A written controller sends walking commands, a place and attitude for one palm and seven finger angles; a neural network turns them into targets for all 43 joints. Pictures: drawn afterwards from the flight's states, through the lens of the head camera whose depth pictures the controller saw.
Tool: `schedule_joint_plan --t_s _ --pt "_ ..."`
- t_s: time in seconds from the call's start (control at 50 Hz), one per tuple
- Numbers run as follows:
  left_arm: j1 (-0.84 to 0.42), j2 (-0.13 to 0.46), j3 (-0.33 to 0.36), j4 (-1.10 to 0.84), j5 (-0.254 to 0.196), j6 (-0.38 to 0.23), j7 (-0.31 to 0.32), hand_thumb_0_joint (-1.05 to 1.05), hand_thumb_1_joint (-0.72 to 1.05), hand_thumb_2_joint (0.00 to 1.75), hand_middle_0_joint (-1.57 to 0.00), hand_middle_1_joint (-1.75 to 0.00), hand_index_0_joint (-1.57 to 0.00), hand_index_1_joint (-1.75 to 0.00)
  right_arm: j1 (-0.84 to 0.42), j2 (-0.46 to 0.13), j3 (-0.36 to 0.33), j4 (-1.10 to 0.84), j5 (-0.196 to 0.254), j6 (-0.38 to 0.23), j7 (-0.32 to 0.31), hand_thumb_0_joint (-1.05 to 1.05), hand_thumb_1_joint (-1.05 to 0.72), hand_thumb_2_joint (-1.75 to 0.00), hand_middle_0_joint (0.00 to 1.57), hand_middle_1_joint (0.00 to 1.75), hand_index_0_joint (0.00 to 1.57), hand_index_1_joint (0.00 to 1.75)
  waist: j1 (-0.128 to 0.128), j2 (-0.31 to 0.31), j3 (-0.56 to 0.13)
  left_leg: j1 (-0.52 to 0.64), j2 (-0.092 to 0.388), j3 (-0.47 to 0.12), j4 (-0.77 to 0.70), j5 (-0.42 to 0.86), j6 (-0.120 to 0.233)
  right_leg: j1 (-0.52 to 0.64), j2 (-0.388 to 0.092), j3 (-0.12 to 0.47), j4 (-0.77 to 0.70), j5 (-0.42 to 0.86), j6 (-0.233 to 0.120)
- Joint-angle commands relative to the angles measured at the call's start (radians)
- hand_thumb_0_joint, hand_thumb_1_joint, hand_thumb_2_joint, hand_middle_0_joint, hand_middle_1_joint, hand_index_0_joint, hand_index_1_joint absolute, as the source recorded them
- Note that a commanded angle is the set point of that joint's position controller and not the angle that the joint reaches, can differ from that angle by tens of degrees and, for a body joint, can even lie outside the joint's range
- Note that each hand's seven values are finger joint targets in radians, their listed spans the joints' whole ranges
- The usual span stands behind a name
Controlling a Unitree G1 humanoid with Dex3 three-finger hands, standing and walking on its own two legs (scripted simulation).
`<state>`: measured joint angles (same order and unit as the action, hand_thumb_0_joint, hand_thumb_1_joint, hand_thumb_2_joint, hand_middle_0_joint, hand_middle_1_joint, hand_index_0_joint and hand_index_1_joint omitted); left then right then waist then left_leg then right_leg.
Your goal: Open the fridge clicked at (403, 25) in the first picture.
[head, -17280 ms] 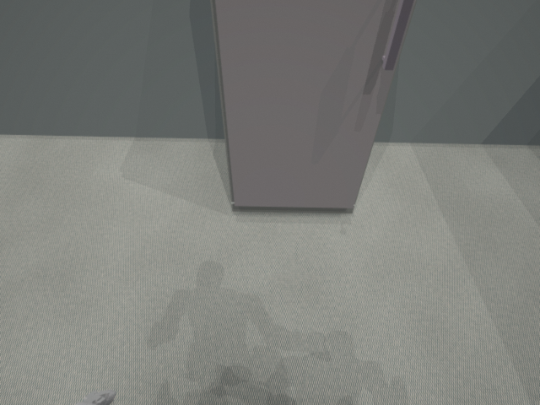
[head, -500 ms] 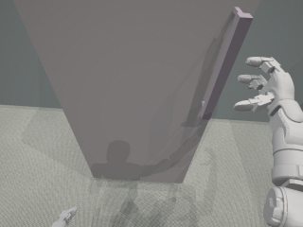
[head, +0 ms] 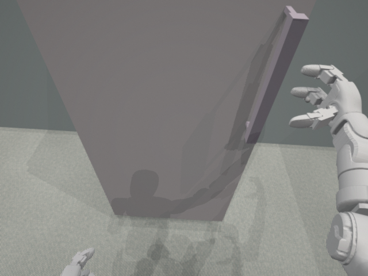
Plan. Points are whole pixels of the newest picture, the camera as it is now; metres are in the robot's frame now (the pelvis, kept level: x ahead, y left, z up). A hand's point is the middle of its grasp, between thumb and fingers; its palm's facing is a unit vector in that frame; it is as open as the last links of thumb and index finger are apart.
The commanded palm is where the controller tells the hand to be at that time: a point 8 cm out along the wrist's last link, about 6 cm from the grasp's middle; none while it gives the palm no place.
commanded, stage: move the hooked fingers beside the handle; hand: right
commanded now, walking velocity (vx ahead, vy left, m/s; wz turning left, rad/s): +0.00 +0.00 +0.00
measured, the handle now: (266, 86) +0.49 -0.13 +0.19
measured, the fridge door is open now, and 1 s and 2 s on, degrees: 0 0 0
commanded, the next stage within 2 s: none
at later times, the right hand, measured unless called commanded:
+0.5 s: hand (308, 99) +0.45 -0.21 +0.20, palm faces -0.04 +1.00 +0.00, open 14.0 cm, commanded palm +0.42 -0.25 +0.19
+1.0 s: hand (303, 107) +0.43 -0.20 +0.18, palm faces +0.00 +1.00 +0.00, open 14.0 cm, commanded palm +0.41 -0.25 +0.19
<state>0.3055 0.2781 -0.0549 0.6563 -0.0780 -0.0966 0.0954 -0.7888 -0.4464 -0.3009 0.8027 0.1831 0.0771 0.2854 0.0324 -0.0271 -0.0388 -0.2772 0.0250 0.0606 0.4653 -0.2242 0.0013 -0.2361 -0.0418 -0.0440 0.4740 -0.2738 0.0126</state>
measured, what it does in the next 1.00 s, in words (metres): stands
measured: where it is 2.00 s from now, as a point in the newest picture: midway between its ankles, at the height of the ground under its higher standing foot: outside the picture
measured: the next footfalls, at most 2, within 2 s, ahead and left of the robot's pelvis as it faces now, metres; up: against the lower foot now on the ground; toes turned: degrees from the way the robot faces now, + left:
none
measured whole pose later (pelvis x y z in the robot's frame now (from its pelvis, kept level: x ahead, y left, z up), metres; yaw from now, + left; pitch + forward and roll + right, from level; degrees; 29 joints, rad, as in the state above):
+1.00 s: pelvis +0.01 -0.01 +0.00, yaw +0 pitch +3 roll +0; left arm 0.27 0.27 -0.06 0.62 -0.07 -0.07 0.08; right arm -0.74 -0.41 -0.28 0.74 0.18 0.16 0.26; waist 0.02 -0.03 -0.05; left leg -0.29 0.04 0.06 0.47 -0.23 -0.01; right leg -0.25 -0.03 -0.05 0.49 -0.29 0.00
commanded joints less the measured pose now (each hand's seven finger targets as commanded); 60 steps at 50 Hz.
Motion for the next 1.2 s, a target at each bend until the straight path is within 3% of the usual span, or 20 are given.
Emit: schedule_joint_plan --t_s 0.0,0.04,0.1,0.18,0.2,0.28,0.34,0.44,0.52,0.56,0.58,0.6,0.68,0.72,0.8,0.88,1.0,1.02,1.14,1.18 --pt "-0.022 0.139 0.057 -0.123 -0.005 -0.049 0.005 0.0 0.9 0.9 -0.2 -0.3 -0.2 -0.3 -0.455 -0.155 0.014 -0.163 0.021 -0.045 0.022 0.0 0.5 -0.3 0.3 1.2 0.3 1.2 0.024 0.015 -0.24 0.079 -0.018 -0.021 -0.038 0.24 0.026 0.06 0.033 0.017 -0.038 0.203 -0.051" --pt "-0.017 0.136 0.06 -0.123 0.0 -0.054 0.001 0.0 0.9 0.9 -0.2 -0.3 -0.2 -0.3 -0.496 -0.177 -0.006 -0.222 0.02 -0.065 0.01 0.0 0.5 -0.3 0.3 1.2 0.3 1.2 0.023 -0.002 -0.296 0.091 -0.02 -0.026 -0.029 0.266 0.027 0.083 0.034 0.023 -0.029 0.234 -0.051" --pt "-0.01 0.14 0.061 -0.12 0.005 -0.053 0.0 0.0 0.9 0.9 -0.2 -0.3 -0.2 -0.3 -0.498 -0.226 -0.053 -0.24 0.029 -0.093 -0.008 0.0 0.5 -0.3 0.3 1.2 0.3 1.2 0.013 0.056 -0.308 0.115 -0.023 -0.026 -0.029 0.258 0.024 0.07 0.031 0.023 -0.03 0.229 -0.054" --pt "0.0 0.136 0.055 -0.115 0.008 -0.054 0.001 0.0 0.9 0.9 -0.2 -0.3 -0.2 -0.3 -0.552 -0.274 -0.079 -0.227 -0.001 -0.113 -0.029 0.0 0.5 -0.3 0.3 1.2 0.3 1.2 0.016 0.006 -0.299 0.119 -0.022 -0.03 -0.024 0.256 0.024 0.056 0.033 0.026 -0.04 0.226 -0.053" --pt "0.002 0.14 0.06 -0.119 0.01 -0.048 -0.001 0.0 0.9 0.9 -0.2 -0.3 -0.2 -0.3 -0.502 -0.341 -0.129 -0.22 -0.011 -0.115 -0.037 0.0 0.5 -0.3 0.3 1.2 0.3 1.2 -0.006 0.004 -0.307 0.139 -0.019 -0.035 -0.023 0.259 0.025 0.047 0.029 0.02 -0.035 0.236 -0.055" --pt "0.012 0.139 0.057 -0.12 0.007 -0.043 0.001 0.0 0.9 0.9 -0.2 -0.3 -0.2 -0.3 -0.511 -0.311 -0.094 -0.181 -0.023 -0.111 -0.018 0.0 0.5 -0.3 0.3 1.2 0.3 1.2 0.012 -0.038 -0.302 0.132 -0.02 -0.035 -0.018 0.295 0.027 0.047 0.031 0.015 -0.036 0.252 -0.05" --pt "0.013 0.141 0.063 -0.135 0.006 -0.05 -0.004 0.0 0.9 0.9 -0.2 -0.3 -0.2 -0.3 -0.465 -0.271 -0.076 -0.221 0.0 -0.109 0.016 0.0 0.5 -0.3 0.3 1.2 0.3 1.2 0.001 -0.053 -0.359 0.146 -0.025 -0.029 -0.007 0.349 0.033 0.094 0.027 0.017 -0.025 0.321 -0.047" --pt "0.001 0.14 0.07 -0.145 0.005 -0.056 -0.014 0.0 0.9 0.9 -0.2 -0.3 -0.2 -0.3 -0.383 -0.183 -0.042 -0.303 0.045 -0.075 0.046 0.0 0.5 -0.3 0.3 1.2 0.3 1.2 -0.005 -0.017 -0.359 0.129 -0.033 -0.014 -0.004 0.391 0.031 0.132 0.02 0.02 -0.016 0.397 -0.045" --pt "-0.009 0.144 0.068 -0.137 0.001 -0.039 -0.015 0.0 0.9 0.9 -0.2 -0.3 -0.2 -0.3 -0.359 -0.193 -0.056 -0.278 0.041 -0.025 0.018 0.0 0.5 -0.3 0.3 1.2 0.3 1.2 0.001 0.035 -0.246 0.094 -0.032 -0.008 -0.018 0.335 0.027 0.062 0.024 0.017 -0.03 0.314 -0.046" --pt "-0.017 0.138 0.065 -0.144 0.002 -0.033 -0.014 0.0 0.9 0.9 -0.2 -0.3 -0.2 -0.3 -0.376 -0.206 -0.058 -0.311 0.022 -0.018 -0.005 0.0 0.5 -0.3 0.3 1.2 0.3 1.2 0.0 -0.003 -0.246 0.09 -0.028 -0.011 -0.015 0.311 0.029 0.061 0.026 0.02 -0.031 0.305 -0.045" --pt "-0.021 0.135 0.064 -0.144 0.004 -0.033 -0.013 0.0 0.9 0.9 -0.2 -0.3 -0.2 -0.3 -0.41 -0.191 -0.041 -0.331 0.017 -0.021 -0.014 0.0 0.5 -0.3 0.3 1.2 0.3 1.2 0.009 -0.007 -0.257 0.085 -0.028 -0.013 -0.017 0.305 0.028 0.074 0.027 0.02 -0.029 0.3 -0.047" --pt "-0.02 0.136 0.067 -0.147 0.007 -0.03 -0.011 0.0 0.9 0.9 -0.2 -0.3 -0.2 -0.3 -0.429 -0.243 -0.073 -0.375 0.011 -0.036 -0.028 0.0 0.5 -0.3 0.3 1.2 0.3 1.2 0.003 -0.009 -0.283 0.102 -0.027 -0.015 -0.016 0.314 0.029 0.091 0.023 0.022 -0.022 0.319 -0.048" --pt "-0.038 0.119 0.06 -0.154 0.011 -0.047 -0.008 0.0 0.9 0.9 -0.2 -0.3 -0.2 -0.3 -0.495 -0.208 -0.048 -0.492 0.016 -0.075 -0.034 0.0 0.5 -0.3 0.3 1.2 0.3 1.2 0.004 -0.079 -0.411 0.135 -0.031 -0.02 -0.005 0.384 0.033 0.202 0.024 0.034 -0.008 0.425 -0.038" --pt "-0.042 0.122 0.056 -0.147 0.012 -0.046 -0.005 0.0 0.9 0.9 -0.2 -0.3 -0.2 -0.3 -0.475 -0.233 -0.076 -0.47 0.028 -0.073 -0.027 0.0 0.5 -0.3 0.3 1.2 0.3 1.2 -0.001 -0.037 -0.395 0.157 -0.032 -0.02 -0.009 0.401 0.032 0.18 0.024 0.031 -0.012 0.419 -0.042" --pt "-0.054 0.122 0.052 -0.134 0.002 -0.033 -0.009 0.0 0.9 0.9 -0.2 -0.3 -0.2 -0.3 -0.35 -0.131 -0.007 -0.29 0.024 0.008 -0.009 0.0 0.5 -0.3 0.3 1.2 0.3 1.2 -0.003 0.0 -0.256 0.111 -0.028 -0.006 -0.021 0.351 0.032 0.102 0.026 0.022 -0.029 0.353 -0.039" --pt "-0.05 0.133 0.05 -0.14 0.0 -0.008 -0.01 0.0 0.9 0.9 -0.2 -0.3 -0.2 -0.3 -0.337 -0.13 0.006 -0.179 0.006 0.066 -0.018 0.0 0.5 -0.3 0.3 1.2 0.3 1.2 0.005 0.034 -0.163 0.055 -0.021 -0.005 -0.029 0.258 0.03 0.016 0.031 0.027 -0.041 0.236 -0.04" --pt "-0.066 0.114 0.056 -0.18 0.012 -0.029 -0.008 0.0 0.9 0.9 -0.2 -0.3 -0.2 -0.3 -0.518 -0.195 -0.031 -0.524 0.03 -0.086 -0.029 0.0 0.5 -0.3 0.3 1.2 0.3 1.2 -0.002 0.001 -0.443 0.179 -0.026 -0.029 0.005 0.387 0.031 0.17 0.029 0.03 -0.003 0.382 -0.048" --pt "-0.068 0.113 0.054 -0.175 0.013 -0.037 -0.008 0.0 0.9 0.9 -0.2 -0.3 -0.2 -0.3 -0.565 -0.201 -0.033 -0.568 0.03 -0.105 -0.031 0.0 0.5 -0.3 0.3 1.2 0.3 1.2 0.002 -0.051 -0.468 0.176 -0.027 -0.028 0.003 0.391 0.033 0.202 0.03 0.037 -0.005 0.398 -0.044" --pt "-0.059 0.127 0.044 -0.12 0.004 -0.028 0.001 0.0 0.9 0.9 -0.2 -0.3 -0.2 -0.3 -0.386 -0.208 -0.063 -0.226 0.013 0.0 -0.037 0.0 0.5 -0.3 0.3 1.2 0.3 1.2 -0.006 0.028 -0.194 0.112 -0.024 -0.017 -0.043 0.251 0.028 0.028 0.036 0.024 -0.054 0.217 -0.048" --pt "-0.048 0.135 0.047 -0.123 0.004 -0.016 -0.002 0.0 0.9 0.9 -0.2 -0.3 -0.2 -0.3 -0.31 -0.225 -0.075 -0.142 0.0 0.04 -0.032 0.0 0.5 -0.3 0.3 1.2 0.3 1.2 -0.018 0.032 -0.162 0.107 -0.017 -0.017 -0.046 0.234 0.027 -0.015 0.037 0.017 -0.06 0.193 -0.046"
